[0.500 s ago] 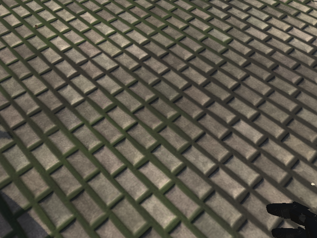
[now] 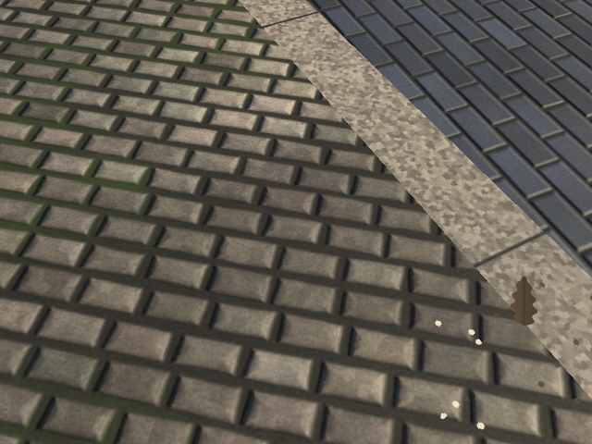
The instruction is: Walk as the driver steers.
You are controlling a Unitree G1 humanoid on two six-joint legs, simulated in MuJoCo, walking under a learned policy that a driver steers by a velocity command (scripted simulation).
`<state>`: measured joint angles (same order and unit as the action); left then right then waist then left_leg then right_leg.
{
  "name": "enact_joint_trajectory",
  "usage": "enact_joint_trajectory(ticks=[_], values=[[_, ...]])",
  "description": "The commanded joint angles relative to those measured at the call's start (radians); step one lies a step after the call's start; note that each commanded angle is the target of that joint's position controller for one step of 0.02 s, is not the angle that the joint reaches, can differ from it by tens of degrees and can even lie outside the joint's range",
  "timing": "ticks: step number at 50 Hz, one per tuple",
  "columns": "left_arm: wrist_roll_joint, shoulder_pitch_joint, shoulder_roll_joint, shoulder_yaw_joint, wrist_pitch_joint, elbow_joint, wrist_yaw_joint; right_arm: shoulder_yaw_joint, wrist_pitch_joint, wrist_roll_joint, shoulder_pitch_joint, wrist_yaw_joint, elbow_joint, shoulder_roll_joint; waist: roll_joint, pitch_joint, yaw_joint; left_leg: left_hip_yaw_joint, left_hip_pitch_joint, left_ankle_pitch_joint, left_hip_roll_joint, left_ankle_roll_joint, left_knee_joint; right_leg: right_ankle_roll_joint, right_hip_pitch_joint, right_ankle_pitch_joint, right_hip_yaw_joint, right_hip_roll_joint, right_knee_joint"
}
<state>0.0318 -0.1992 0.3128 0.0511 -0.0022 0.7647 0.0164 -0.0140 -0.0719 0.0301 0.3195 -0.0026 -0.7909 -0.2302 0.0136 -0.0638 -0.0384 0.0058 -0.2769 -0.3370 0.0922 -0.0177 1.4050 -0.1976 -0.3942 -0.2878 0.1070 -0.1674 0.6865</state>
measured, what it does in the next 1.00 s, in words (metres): walks ahead, turning left: left foot, then right foot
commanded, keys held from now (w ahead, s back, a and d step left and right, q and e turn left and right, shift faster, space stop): w+q+shift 0.70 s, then w+shift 0.22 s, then w+e+shift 0.08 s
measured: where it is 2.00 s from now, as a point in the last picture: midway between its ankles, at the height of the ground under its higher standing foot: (151, 60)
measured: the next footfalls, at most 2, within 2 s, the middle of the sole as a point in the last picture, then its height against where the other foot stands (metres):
left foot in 0.34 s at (240, 414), level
right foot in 0.76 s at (268, 249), level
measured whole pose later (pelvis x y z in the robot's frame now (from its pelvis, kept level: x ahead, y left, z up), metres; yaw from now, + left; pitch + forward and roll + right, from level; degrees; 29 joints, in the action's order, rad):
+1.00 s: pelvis +0.95 +0.17 +0.03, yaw +32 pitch +3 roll -2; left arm 0.02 -0.50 0.32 0.05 -0.10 0.87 0.00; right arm -0.03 -0.04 0.05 0.09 0.05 -0.67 -0.34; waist -0.05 0.02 0.07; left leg -0.05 -0.65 -0.27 0.01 0.07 1.08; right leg -0.01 -0.10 -0.29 0.04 -0.03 0.34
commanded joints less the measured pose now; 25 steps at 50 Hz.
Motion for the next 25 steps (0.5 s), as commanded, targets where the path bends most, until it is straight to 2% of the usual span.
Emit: enact_joint_trajectory(ticks=[1, 2, 3, 4, 6, 7, 8, 10, 11, 12, 14, 15, 16, 17, 18, 19, 20, 21, 22, 24, 25], values=[[-0.002, -0.081, 0.124, 0.037, -0.049, -0.032, -0.033, -0.022, -0.004, 0.017, 0.023, 0.006, 0.09, -0.155, -0.116, 0.04, 0.0, -0.05, -0.383, 0.018, 0.07, 0.0, -0.059, -0.137, 0.281, 0.103, -0.544, 0.347, -0.469], [-0.009, -0.082, 0.093, 0.023, -0.068, -0.022, -0.03, -0.019, 0.018, 0.021, 0.041, 0.015, 0.073, -0.139, -0.111, 0.032, -0.018, -0.051, -0.334, 0.005, 0.089, -0.009, -0.115, -0.123, 0.208, 0.139, -0.481, 0.324, -0.492], [-0.016, -0.097, 0.089, 0.02, -0.083, -0.006, -0.024, -0.016, 0.031, 0.015, 0.034, 0.025, 0.071, -0.12, -0.096, 0.011, -0.022, -0.043, -0.332, 0.013, 0.1, -0.012, -0.173, -0.109, 0.168, 0.161, -0.415, 0.31, -0.522], [-0.017, -0.125, 0.094, 0.022, -0.097, 0.01, -0.016, -0.011, 0.036, 0.009, -0.032, 0.031, 0.091, -0.109, -0.067, -0.033, -0.002, -0.027, -0.357, 0.068, 0.108, -0.007, -0.245, -0.093, 0.141, 0.244, -0.36, 0.293, -0.548], [-0.019, -0.165, 0.09, 0.023, -0.114, 0.03, 0.0, -0.005, 0.034, -0.012, -0.163, 0.04, 0.128, -0.095, -0.04, -0.082, 0.043, 0.009, -0.389, 0.237, 0.089, 0.027, -0.426, -0.024, 0.154, 0.4, -0.219, 0.234, -0.589], [-0.018, -0.158, 0.085, 0.02, -0.121, 0.031, 0.005, -0.003, 0.029, -0.02, -0.188, 0.046, 0.131, -0.089, -0.035, -0.079, 0.049, 0.022, -0.361, 0.331, 0.062, 0.048, -0.517, 0.01, 0.166, 0.46, -0.146, 0.203, -0.597], [-0.023, -0.179, 0.077, 0.015, -0.13, 0.038, 0.006, -0.002, 0.024, -0.028, -0.221, 0.054, 0.135, -0.083, -0.037, -0.073, 0.069, 0.05, -0.322, 0.417, 0.032, 0.067, -0.6, 0.044, 0.177, 0.544, -0.096, 0.197, -0.616], [-0.029, -0.226, 0.086, 0.011, -0.144, 0.063, 0.0, 0.003, 0.017, -0.037, -0.272, 0.064, 0.143, -0.069, -0.023, -0.066, 0.091, 0.092, -0.275, 0.556, -0.015, 0.106, -0.713, 0.084, 0.258, 0.692, -0.052, 0.232, -0.669], [-0.025, -0.218, 0.101, 0.011, -0.149, 0.066, -0.006, 0.001, 0.013, -0.037, -0.269, 0.066, 0.14, -0.077, -0.005, -0.054, 0.08, 0.096, -0.258, 0.593, -0.036, 0.124, -0.759, 0.103, 0.324, 0.786, -0.029, 0.252, -0.666], [-0.023, -0.221, 0.108, 0.01, -0.148, 0.07, -0.015, -0.005, 0.011, -0.032, -0.26, 0.066, 0.126, -0.097, 0.004, -0.028, 0.073, 0.129, -0.246, 0.582, -0.081, 0.134, -0.782, 0.127, 0.408, 0.974, 0.0, 0.256, -0.628], [-0.006, -0.216, 0.148, 0.016, -0.132, 0.068, -0.044, -0.017, 0.017, -0.021, -0.204, 0.063, 0.101, -0.137, 0.077, 0.048, 0.028, 0.171, -0.18, 0.477, -0.159, 0.152, -0.791, 0.168, 0.541, 1.34, 0.032, 0.293, -0.484], [0.009, -0.196, 0.166, 0.022, -0.117, 0.063, -0.059, -0.03, 0.025, -0.017, -0.108, 0.059, 0.073, -0.17, 0.108, 0.102, -0.03, 0.181, -0.095, 0.396, -0.2, 0.165, -0.778, 0.183, 0.571, 1.487, 0.042, 0.316, -0.339], [0.024, -0.153, 0.184, 0.028, -0.097, 0.049, -0.069, -0.049, 0.031, -0.018, 0.066, 0.054, 0.02, -0.21, 0.122, 0.171, -0.119, 0.176, 0.05, 0.311, -0.231, 0.186, -0.758, 0.19, 0.55, 1.562, 0.046, 0.329, -0.108], [0.03, -0.066, 0.21, 0.037, -0.079, 0.022, -0.074, -0.073, 0.036, -0.018, 0.294, 0.044, -0.044, -0.25, 0.106, 0.222, -0.245, 0.106, 0.247, 0.241, -0.199, 0.235, -0.806, 0.189, 0.422, 1.479, 0.048, 0.322, 0.237], [0.029, 0.002, 0.155, 0.025, -0.085, 0.006, -0.061, -0.096, 0.046, -0.022, 0.402, 0.029, -0.079, -0.287, -0.025, 0.211, -0.289, -0.014, 0.423, 0.163, -0.12, 0.286, -0.8, 0.173, 0.163, 0.722, 0.054, 0.182, 0.691], [-0.011, -0.109, 0.003, -0.014, -0.108, -0.083, -0.033, -0.114, 0.054, 0.004, 0.252, 0.026, -0.055, -0.372, -0.379, 0.263, -0.058, -0.606, 0.73, 0.096, 0.125, 0.505, -0.881, 0.248, -0.412, -0.238, -0.086, 0.029, 1.068], [0.004, -0.054, 0.05, -0.034, -0.133, -0.114, -0.032, -0.112, 0.055, -0.013, 0.182, 0.029, -0.005, -0.317, -0.136, 0.321, -0.103, -0.82, 0.694, -0.072, 0.171, 0.512, -1.084, 0.205, -0.486, -0.142, -0.236, 0.088, 1.026], [0.009, 0.003, 0.077, -0.035, -0.147, -0.126, -0.022, -0.101, 0.053, -0.018, 0.151, 0.021, -0.008, -0.26, 0.01, 0.191, -0.063, -0.754, 0.517, -0.161, 0.156, 0.453, -1.158, 0.184, -0.46, -0.044, -0.258, 0.153, 0.897], [0.015, 0.003, 0.076, -0.04, -0.149, -0.127, -0.017, -0.09, 0.052, -0.016, 0.118, 0.02, -0.016, -0.213, 0.095, 0.092, -0.002, -0.673, 0.329, -0.11, 0.122, 0.405, -1.193, 0.176, -0.396, -0.009, -0.231, 0.196, 0.769], [0.05, 0.004, 0.059, -0.052, -0.105, -0.142, -0.011, -0.075, 0.03, -0.019, 0.083, 0.009, -0.017, -0.195, 0.094, -0.002, 0.07, -0.527, 0.079, -0.003, 0.025, 0.367, -1.219, 0.21, -0.301, -0.038, -0.211, 0.24, 0.654], [0.052, 0.004, 0.051, -0.058, -0.082, -0.151, -0.009, -0.073, 0.018, -0.022, 0.075, 0.012, -0.013, -0.2, 0.067, -0.023, 0.086, -0.474, -0.015, 0.016, -0.011, 0.361, -1.237, 0.226, -0.263, -0.054, -0.192, 0.259, 0.571]])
